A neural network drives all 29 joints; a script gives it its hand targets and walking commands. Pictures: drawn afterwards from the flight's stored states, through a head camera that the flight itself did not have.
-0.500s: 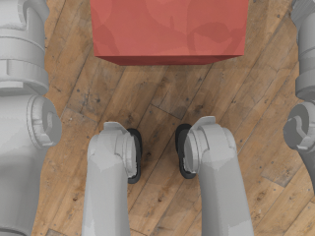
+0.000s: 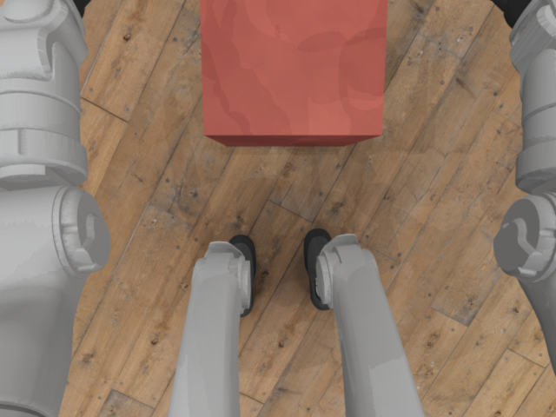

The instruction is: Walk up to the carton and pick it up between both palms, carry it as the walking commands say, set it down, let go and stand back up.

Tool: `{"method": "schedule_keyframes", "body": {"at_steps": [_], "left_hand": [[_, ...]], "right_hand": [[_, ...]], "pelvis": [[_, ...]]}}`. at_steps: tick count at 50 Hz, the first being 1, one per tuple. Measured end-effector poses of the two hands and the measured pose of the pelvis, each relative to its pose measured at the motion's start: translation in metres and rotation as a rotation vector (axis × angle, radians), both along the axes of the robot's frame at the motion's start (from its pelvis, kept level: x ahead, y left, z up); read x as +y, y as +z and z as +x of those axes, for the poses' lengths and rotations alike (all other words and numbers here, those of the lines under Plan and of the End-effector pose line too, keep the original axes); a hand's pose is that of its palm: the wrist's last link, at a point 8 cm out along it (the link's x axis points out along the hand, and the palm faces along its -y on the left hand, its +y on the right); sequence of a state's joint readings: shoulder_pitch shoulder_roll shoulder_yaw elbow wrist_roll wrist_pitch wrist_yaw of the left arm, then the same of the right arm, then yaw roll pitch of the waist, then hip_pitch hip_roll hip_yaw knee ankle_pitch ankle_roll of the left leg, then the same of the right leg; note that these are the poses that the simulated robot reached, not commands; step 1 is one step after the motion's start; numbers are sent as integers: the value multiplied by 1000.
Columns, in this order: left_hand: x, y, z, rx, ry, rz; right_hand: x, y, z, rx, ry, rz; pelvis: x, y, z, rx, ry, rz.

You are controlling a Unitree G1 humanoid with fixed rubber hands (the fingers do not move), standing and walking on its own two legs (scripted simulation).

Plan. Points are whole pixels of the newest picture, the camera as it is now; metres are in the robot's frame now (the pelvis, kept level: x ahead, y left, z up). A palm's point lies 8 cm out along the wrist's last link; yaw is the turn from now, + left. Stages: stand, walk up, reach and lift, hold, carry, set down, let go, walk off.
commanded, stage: set down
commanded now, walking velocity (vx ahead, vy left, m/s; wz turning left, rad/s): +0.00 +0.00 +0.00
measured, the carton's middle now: (288, 74) +0.57 -0.03 -0.41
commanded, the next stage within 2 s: let go in 0.48 s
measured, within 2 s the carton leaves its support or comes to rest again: neither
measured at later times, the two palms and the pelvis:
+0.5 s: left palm out of the picture +0.58 +0.21 +0.01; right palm out of the picture +0.55 -0.26 +0.02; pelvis +0.03 +0.00 +0.12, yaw +0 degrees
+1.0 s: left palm out of the picture +0.40 +0.22 +0.10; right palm out of the picture +0.39 -0.26 +0.11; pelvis +0.09 +0.00 +0.19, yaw +0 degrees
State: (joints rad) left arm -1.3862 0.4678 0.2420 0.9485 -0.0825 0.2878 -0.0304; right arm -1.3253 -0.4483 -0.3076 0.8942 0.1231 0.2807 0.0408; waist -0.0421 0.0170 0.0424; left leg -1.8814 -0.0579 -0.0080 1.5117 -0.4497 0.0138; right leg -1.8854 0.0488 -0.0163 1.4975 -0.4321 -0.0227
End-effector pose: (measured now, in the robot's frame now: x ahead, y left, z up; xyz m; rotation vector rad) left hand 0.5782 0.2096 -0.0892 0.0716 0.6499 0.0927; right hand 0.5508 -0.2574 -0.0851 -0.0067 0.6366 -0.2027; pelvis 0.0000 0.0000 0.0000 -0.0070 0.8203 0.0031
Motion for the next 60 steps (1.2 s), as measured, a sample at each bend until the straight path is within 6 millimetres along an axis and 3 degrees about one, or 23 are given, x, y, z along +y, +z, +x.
{"method": "schedule_keyframes", "body": {"at_steps": [15,21,27,34,47,60], "left_hand": [[2,91,0,14,-22,-2],[-3,103,-1,37,-31,-2],[-3,98,-9,53,-30,23],[9,99,-59,83,-27,91],[10,172,-151,98,-44,74],[18,212,-250,138,-60,78]], "right_hand": [[-9,92,-2,-2,3,11],[-9,105,-4,19,9,6],[-6,98,-10,51,39,-33],[-4,97,-50,106,117,-98],[-4,180,-138,123,144,-112],[14,213,-246,179,130,-102]], "pelvis": [[4,87,18,-27,-3,-3],[5,108,26,-25,-2,-3],[3,118,34,-15,-2,0],[-1,133,50,-48,-3,9],[-4,179,81,-313,-4,5],[1,208,103,-586,-4,0]]}}
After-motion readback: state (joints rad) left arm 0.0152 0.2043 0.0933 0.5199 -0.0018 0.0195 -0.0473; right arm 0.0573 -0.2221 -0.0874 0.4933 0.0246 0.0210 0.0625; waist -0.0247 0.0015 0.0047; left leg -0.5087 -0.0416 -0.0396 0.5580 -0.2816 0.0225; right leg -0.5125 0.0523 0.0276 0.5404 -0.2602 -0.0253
